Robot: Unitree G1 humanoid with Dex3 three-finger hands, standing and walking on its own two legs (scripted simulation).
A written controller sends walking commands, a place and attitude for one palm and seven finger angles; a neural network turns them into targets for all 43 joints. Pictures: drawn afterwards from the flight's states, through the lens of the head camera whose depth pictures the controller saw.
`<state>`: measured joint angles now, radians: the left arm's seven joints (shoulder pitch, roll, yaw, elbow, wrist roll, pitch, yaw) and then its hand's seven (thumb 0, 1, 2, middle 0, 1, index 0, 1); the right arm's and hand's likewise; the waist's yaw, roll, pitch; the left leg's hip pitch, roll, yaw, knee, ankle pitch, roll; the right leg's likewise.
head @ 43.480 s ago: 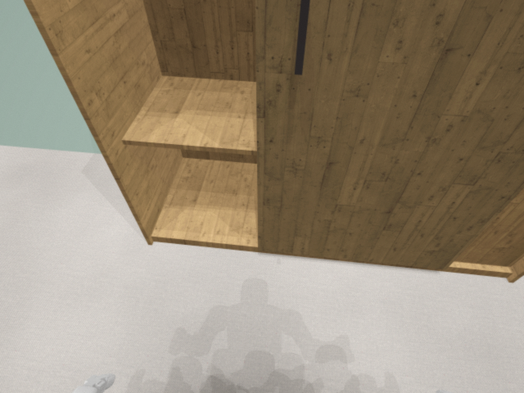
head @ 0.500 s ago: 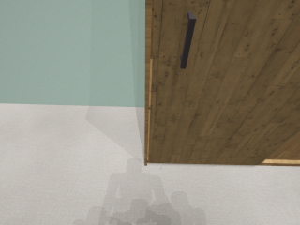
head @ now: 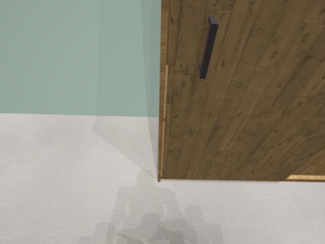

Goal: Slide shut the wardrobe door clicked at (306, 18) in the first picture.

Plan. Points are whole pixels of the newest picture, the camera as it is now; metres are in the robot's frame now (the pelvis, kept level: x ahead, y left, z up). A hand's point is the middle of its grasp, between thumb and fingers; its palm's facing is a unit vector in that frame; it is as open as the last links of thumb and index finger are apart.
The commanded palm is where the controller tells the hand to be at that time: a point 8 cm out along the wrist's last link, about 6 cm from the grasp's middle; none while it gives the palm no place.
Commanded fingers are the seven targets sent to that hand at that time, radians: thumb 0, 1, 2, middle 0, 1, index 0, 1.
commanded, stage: look to check the result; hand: right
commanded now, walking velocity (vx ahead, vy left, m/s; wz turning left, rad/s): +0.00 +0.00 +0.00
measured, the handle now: (206, 49) +0.56 -0.07 +0.19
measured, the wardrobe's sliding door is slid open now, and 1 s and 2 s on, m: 0.00 0.00 0.00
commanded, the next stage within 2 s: stand and wait in 0.04 s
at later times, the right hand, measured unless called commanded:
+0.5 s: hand out of the picture +0.04 -0.18 -0.17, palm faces +0.02 +0.97 -0.23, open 7.4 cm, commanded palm none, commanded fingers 0.00 -0.90 -0.90 0.20 0.30 0.20 0.30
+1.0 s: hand out of the picture +0.05 -0.20 -0.17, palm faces +0.01 +0.97 -0.25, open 7.4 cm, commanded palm none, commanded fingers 0.00 -0.90 -0.90 0.20 0.30 0.20 0.30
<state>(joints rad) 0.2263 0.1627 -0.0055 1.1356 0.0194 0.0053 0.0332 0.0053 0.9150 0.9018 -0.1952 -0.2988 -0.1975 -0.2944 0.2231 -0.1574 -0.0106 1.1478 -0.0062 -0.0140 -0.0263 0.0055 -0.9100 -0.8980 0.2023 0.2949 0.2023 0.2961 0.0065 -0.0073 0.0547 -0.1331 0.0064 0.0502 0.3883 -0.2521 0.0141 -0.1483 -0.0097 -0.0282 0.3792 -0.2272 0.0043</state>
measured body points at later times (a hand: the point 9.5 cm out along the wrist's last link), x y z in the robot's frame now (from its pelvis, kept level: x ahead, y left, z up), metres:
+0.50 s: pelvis +0.01 +0.01 +0.00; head +0.03 +0.01 +0.45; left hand +0.03 +0.24 -0.16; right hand +0.04 -0.23 -0.15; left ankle -0.03 +0.11 -0.74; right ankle -0.02 -0.12 -0.74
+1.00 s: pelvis +0.01 +0.01 +0.00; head +0.03 +0.01 +0.45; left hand +0.04 +0.26 -0.15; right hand +0.05 -0.25 -0.15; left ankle -0.03 +0.11 -0.74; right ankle -0.02 -0.12 -0.74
